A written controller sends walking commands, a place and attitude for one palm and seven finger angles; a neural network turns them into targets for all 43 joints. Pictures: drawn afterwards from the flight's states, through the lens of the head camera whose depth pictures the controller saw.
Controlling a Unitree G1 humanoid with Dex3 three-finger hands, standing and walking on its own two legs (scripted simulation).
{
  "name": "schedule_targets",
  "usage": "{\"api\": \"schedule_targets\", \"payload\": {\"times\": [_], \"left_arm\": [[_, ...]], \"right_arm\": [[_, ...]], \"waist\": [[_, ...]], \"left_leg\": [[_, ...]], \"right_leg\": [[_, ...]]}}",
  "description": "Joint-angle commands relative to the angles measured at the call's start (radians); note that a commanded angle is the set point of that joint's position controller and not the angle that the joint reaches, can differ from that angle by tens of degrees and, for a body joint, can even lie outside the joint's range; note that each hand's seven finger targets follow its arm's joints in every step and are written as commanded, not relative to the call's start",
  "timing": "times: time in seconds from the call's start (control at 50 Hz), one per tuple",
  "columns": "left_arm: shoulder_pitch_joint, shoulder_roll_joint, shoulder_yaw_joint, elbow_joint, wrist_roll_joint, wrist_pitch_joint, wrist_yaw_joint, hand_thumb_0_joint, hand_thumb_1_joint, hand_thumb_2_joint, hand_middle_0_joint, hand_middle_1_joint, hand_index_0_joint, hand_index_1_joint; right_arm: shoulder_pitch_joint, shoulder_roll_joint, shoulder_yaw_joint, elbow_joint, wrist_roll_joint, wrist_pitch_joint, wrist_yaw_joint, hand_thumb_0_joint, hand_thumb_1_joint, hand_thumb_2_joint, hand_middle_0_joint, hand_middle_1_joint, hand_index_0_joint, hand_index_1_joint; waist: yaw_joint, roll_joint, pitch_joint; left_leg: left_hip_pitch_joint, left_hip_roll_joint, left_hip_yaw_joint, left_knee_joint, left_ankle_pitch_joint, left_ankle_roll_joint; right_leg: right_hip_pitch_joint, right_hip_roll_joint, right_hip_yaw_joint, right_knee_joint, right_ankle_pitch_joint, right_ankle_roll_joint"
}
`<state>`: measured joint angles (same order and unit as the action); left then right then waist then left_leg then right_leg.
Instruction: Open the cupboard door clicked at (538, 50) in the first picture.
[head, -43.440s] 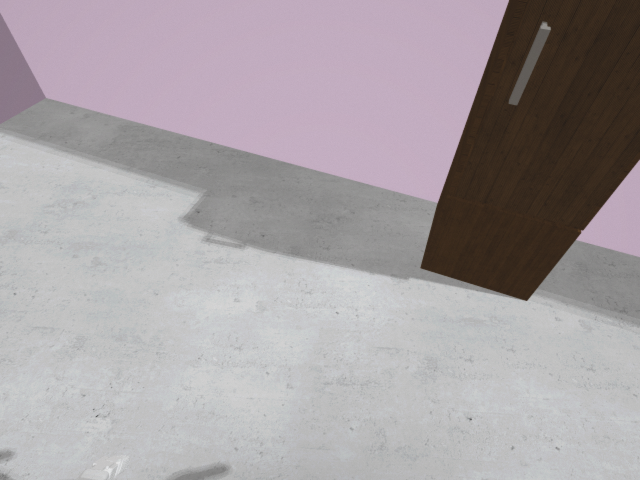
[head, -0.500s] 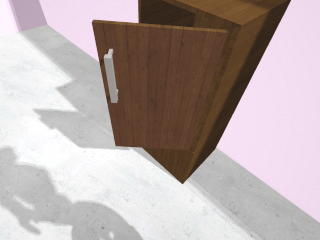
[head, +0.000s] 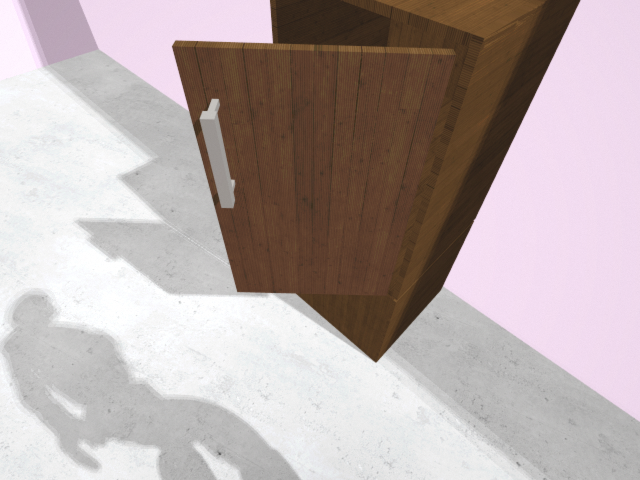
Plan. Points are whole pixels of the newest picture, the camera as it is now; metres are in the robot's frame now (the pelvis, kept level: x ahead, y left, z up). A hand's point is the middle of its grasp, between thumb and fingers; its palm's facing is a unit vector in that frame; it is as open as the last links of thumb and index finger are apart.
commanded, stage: look again from close up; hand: left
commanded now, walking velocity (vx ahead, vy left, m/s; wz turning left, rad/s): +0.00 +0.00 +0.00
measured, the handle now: (221, 156) +0.55 +0.19 +0.09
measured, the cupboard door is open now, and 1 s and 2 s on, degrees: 43 43 43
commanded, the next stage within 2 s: raise the hand with hooked fingers in 0.40 s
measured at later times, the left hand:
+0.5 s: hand out of the picture +0.00 +0.14 -0.17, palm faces +0.01 -0.98 -0.20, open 7.4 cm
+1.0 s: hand out of the picture +0.12 +0.17 -0.04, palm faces +0.18 -0.98 -0.02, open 9.0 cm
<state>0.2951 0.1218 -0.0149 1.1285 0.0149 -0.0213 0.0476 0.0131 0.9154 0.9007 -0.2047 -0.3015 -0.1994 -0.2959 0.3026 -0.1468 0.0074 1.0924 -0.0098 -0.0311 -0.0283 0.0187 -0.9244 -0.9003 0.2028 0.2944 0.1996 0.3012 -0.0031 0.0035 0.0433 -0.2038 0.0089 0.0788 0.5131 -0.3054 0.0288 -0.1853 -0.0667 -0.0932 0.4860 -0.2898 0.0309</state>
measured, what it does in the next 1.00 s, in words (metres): lowers itself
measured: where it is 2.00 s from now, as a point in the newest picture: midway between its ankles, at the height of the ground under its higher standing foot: outside the picture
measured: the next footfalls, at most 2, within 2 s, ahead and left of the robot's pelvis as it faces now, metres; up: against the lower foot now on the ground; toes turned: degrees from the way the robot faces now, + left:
none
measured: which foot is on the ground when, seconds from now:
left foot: down 0.00-1.00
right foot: down 0.00-1.00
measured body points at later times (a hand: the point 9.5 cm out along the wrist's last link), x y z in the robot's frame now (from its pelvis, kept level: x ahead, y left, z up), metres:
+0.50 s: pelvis +0.00 -0.03 +0.00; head +0.02 -0.04 +0.45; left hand +0.00 +0.19 -0.15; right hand -0.01 -0.25 -0.16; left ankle -0.02 +0.09 -0.74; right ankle -0.02 -0.14 -0.74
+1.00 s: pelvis -0.03 -0.05 -0.06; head +0.01 -0.03 +0.39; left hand +0.11 +0.22 -0.04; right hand +0.21 -0.29 -0.09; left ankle -0.02 +0.09 -0.74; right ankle -0.02 -0.14 -0.74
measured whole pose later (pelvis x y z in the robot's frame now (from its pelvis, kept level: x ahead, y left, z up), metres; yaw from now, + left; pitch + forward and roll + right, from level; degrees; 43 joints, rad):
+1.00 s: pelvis -0.03 -0.05 -0.06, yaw +2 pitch +9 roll +0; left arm 0.49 0.18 0.23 0.13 -0.27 -0.50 -0.29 0.02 0.52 0.74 -0.24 -0.55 -0.23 -0.54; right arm 0.14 -0.27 -0.07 0.53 0.03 -0.25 -0.05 0.01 -0.91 -0.90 0.20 0.29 0.20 0.30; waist 0.05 -0.04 -0.08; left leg -0.68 0.07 0.01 0.97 -0.45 -0.04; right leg -0.65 -0.04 -0.14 0.97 -0.48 -0.04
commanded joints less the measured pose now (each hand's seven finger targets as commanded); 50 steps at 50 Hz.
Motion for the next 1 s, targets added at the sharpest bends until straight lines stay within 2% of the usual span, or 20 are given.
{"api": "schedule_targets", "payload": {"times": [0.0, 0.12, 0.46, 0.48, 0.5, 0.52, 0.54, 0.56, 0.58, 0.6, 0.64, 0.68, 0.7, 0.72, 0.74, 0.78, 0.84, 0.92, 0.94, 0.98], "left_arm": [[0.074, 0.097, 0.016, -0.036, 0.0, -0.009, 0.0, 0.0, 0.9, 0.9, -0.2, -0.3, -0.2, -0.3], [0.049, 0.112, 0.014, -0.045, -0.001, 0.0, -0.009, 0.0, 0.9, 0.9, -0.2, -0.3, -0.2, -0.3], [0.038, 0.15, 0.023, -0.05, -0.003, -0.009, -0.012, 0.0, 0.9, 0.9, -0.2, -0.3, -0.2, -0.3], [0.117, 0.161, 0.027, -0.013, 0.006, -0.023, 0.027, 0.0, 0.9, 0.9, -0.2, -0.3, -0.2, -0.3], [-0.634, 0.359, 0.132, -1.564, -0.201, -0.256, 0.018, 0.0, 0.877, 0.89, -0.202, -0.315, -0.202, -0.315], [-0.163, 0.316, 0.148, -1.275, -0.114, -0.198, 0.063, 0.0, 0.853, 0.88, -0.203, -0.33, -0.203, -0.33], [-0.153, 0.245, 0.103, -1.211, -0.136, -0.148, 0.11, 0.0, 0.83, 0.87, -0.205, -0.345, -0.205, -0.345], [0.126, 0.018, -0.005, -0.999, -0.147, -0.044, 0.103, 0.0, 0.807, 0.86, -0.207, -0.36, -0.207, -0.36], [-0.019, 0.023, -0.016, -1.209, -0.191, -0.073, 0.076, 0.0, 0.783, 0.85, -0.208, -0.375, -0.208, -0.375], [-0.018, 0.114, 0.074, -1.214, -0.181, -0.123, 0.063, 0.0, 0.76, 0.84, -0.21, -0.39, -0.21, -0.39], [0.069, 0.124, 0.137, -1.066, -0.168, -0.216, 0.016, 0.0, 0.713, 0.82, -0.213, -0.42, -0.213, -0.42], [0.286, 0.038, 0.141, -0.91, -0.197, -0.331, -0.082, 0.0, 0.667, 0.8, -0.217, -0.45, -0.217, -0.45], [0.354, 0.041, 0.17, -0.892, -0.223, -0.398, -0.141, 0.0, 0.643, 0.79, -0.218, -0.465, -0.218, -0.465], [0.399, 0.057, 0.203, -0.9, -0.248, -0.464, -0.205, 0.0, 0.62, 0.78, -0.22, -0.48, -0.22, -0.48], [0.444, 0.11, 0.272, -0.862, -0.265, -0.511, -0.275, 0.0, 0.597, 0.77, -0.222, -0.495, -0.222, -0.495], [0.366, 0.172, 0.321, -0.919, -0.294, -0.585, -0.391, 0.0, 0.55, 0.75, -0.225, -0.525, -0.225, -0.525], [0.224, 0.252, 0.375, -1.104, -0.32, -0.553, -0.409, 0.0, 0.48, 0.72, -0.23, -0.57, -0.23, -0.57], [-0.036, 0.242, 0.349, -1.393, -0.321, -0.601, -0.331, 0.0, 0.387, 0.68, -0.237, -0.63, -0.237, -0.63], [-0.13, 0.256, 0.331, -1.45, -0.32, -0.623, -0.321, 0.0, 0.363, 0.67, -0.238, -0.645, -0.238, -0.645], [-0.13, 0.207, 0.261, -1.437, -0.306, -0.652, -0.328, 0.0, 0.317, 0.65, -0.242, -0.675, -0.242, -0.675]], "right_arm": [[0.067, -0.092, -0.011, -0.058, -0.004, -0.015, -0.004, 0.0, -0.9, -0.9, 0.2, 0.3, 0.2, 0.3], [0.048, -0.096, -0.005, -0.062, -0.002, 0.0, 0.003, 0.0, -0.9, -0.9, 0.2, 0.3, 0.2, 0.3], [0.026, -0.088, -0.001, -0.009, -0.002, 0.0, 0.003, 0.0, -0.9, -0.9, 0.2, 0.3, 0.2, 0.3], [-0.058, -0.126, -0.017, -0.069, 0.007, -0.003, 0.01, 0.0, -0.9, -0.9, 0.2, 0.3, 0.2, 0.3], [-0.041, -0.293, -0.041, -0.396, 0.055, -0.163, -0.037, 0.0, -0.9, -0.9, 0.2, 0.3, 0.2, 0.3], [-0.121, -0.193, -0.015, -0.34, 0.037, -0.244, -0.072, 0.0, -0.9, -0.9, 0.2, 0.3, 0.2, 0.3], [-0.124, -0.198, -0.028, -0.285, 0.05, -0.267, -0.072, 0.0, -0.9, -0.9, 0.2, 0.3, 0.2, 0.3], [-0.088, -0.158, -0.038, -0.278, 0.064, -0.264, -0.064, 0.0, -0.9, -0.9, 0.2, 0.3, 0.2, 0.3], [-0.123, -0.191, -0.038, -0.361, 0.077, -0.279, -0.063, 0.0, -0.9, -0.9, 0.2, 0.3, 0.2, 0.3], [-0.122, -0.22, -0.062, -0.373, 0.063, -0.294, -0.07, 0.0, -0.9, -0.9, 0.2, 0.3, 0.2, 0.3], [-0.118, -0.224, -0.076, -0.423, 0.039, -0.306, -0.062, 0.0, -0.9, -0.9, 0.2, 0.3, 0.2, 0.3], [-0.146, -0.207, -0.089, -0.476, 0.021, -0.306, -0.038, 0.0, -0.9, -0.9, 0.2, 0.3, 0.2, 0.3], [-0.16, -0.206, -0.098, -0.499, 0.019, -0.305, -0.024, 0.0, -0.9, -0.9, 0.2, 0.3, 0.2, 0.3], [-0.173, -0.207, -0.106, -0.522, 0.019, -0.301, -0.011, 0.0, -0.9, -0.9, 0.2, 0.3, 0.2, 0.3], [-0.175, -0.211, -0.116, -0.546, 0.031, -0.293, 0.006, 0.0, -0.9, -0.9, 0.2, 0.3, 0.2, 0.3], [-0.202, -0.223, -0.116, -0.607, 0.034, -0.288, 0.02, 0.0, -0.9, -0.9, 0.2, 0.3, 0.2, 0.3], [-0.215, -0.221, -0.113, -0.678, 0.036, -0.259, 0.007, 0.0, -0.9, -0.9, 0.2, 0.3, 0.2, 0.3], [-0.149, -0.189, -0.097, -0.685, 0.033, -0.257, -0.021, 0.0, -0.9, -0.9, 0.2, 0.3, 0.2, 0.3], [-0.129, -0.196, -0.087, -0.669, 0.025, -0.258, -0.026, 0.0, -0.9, -0.9, 0.2, 0.3, 0.2, 0.3], [-0.115, -0.198, -0.08, -0.644, 0.03, -0.273, -0.039, 0.0, -0.9, -0.9, 0.2, 0.3, 0.2, 0.3]], "waist": [[0.002, 0.092, -0.04], [0.003, -0.048, 0.085], [0.012, -0.021, 0.014], [0.042, -0.164, 0.024], [-0.079, 0.123, -0.484], [0.022, 0.278, -0.457], [-0.006, 0.279, -0.341], [-0.023, 0.143, -0.199], [-0.024, 0.094, -0.073], [-0.043, -0.005, -0.088], [-0.036, -0.156, -0.008], [0.035, -0.296, -0.002], [0.059, -0.342, -0.034], [0.076, -0.336, -0.084], [0.102, -0.256, -0.124], [0.09, -0.12, -0.215], [0.086, 0.003, -0.304], [0.006, 0.117, -0.358], [-0.028, 0.092, -0.341], [-0.058, 0.085, -0.316]], "left_leg": [[-0.002, 0.11, -0.121, -0.081, 0.355, 0.02], [-0.054, 0.087, -0.105, -0.135, 0.142, 0.015], [0.003, 0.085, -0.067, -0.13, 0.203, -0.006], [-0.082, 0.102, -0.054, 0.081, 0.215, -0.035], [0.198, -0.004, -0.042, -0.058, 0.341, 0.009], [0.242, 0.019, -0.026, -0.081, 0.472, 0.013], [0.14, 0.022, -0.03, -0.054, 0.36, -0.017], [0.052, 0.029, -0.05, -0.069, 0.309, -0.008], [0.001, 0.02, -0.073, -0.067, 0.242, -0.007], [-0.02, 0.011, -0.067, -0.03, 0.194, -0.002], [-0.137, -0.013, -0.071, 0.042, 0.125, -0.002], [-0.281, -0.021, -0.065, 0.116, 0.086, -0.019], [-0.349, -0.026, -0.063, 0.158, 0.077, -0.026], [-0.392, -0.032, -0.056, 0.198, 0.084, -0.032], [-0.408, -0.039, -0.047, 0.231, 0.113, -0.042], [-0.446, -0.052, -0.026, 0.304, 0.124, -0.043], [-0.446, -0.055, -0.005, 0.343, 0.088, -0.026], [-0.38, -0.026, -0.037, 0.386, 0.089, -0.008], [-0.386, -0.016, -0.06, 0.403, 0.08, -0.004], [-0.378, -0.003, -0.073, 0.413, 0.061, 0.001]], "right_leg": [[0.007, -0.033, 0.049, -0.009, 0.112, -0.068], [-0.049, -0.048, 0.067, -0.064, 0.06, -0.061], [0.006, -0.07, 0.083, -0.096, 0.195, -0.069], [0.016, -0.124, 0.163, -0.092, 0.667, -0.043], [0.091, -0.024, 0.098, -0.001, 0.545, -0.063], [0.071, 0.03, 0.069, 0.036, 0.329, -0.078], [0.004, 0.03, 0.03, 0.011, 0.204, -0.067], [-0.046, 0.034, 0.013, -0.004, 0.179, -0.056], [-0.082, 0.031, 0.003, -0.01, 0.161, -0.044], [-0.134, 0.037, -0.002, -0.019, 0.109, -0.04], [-0.256, 0.045, -0.007, 0.007, 0.002, -0.031], [-0.314, 0.051, 0.004, 0.092, -0.031, -0.03], [-0.306, 0.047, 0.025, 0.133, -0.003, -0.028], [-0.273, 0.038, 0.048, 0.175, 0.077, -0.023], [-0.229, 0.024, 0.071, 0.219, 0.173, -0.031], [-0.221, 0.003, 0.105, 0.279, 0.268, -0.037], [-0.244, -0.001, 0.151, 0.277, 0.147, -0.032], [-0.32, 0.022, 0.154, 0.283, 0.072, -0.032], [-0.366, 0.036, 0.142, 0.303, 0.059, -0.035], [-0.422, 0.05, 0.118, 0.31, 0.019, -0.045]]}}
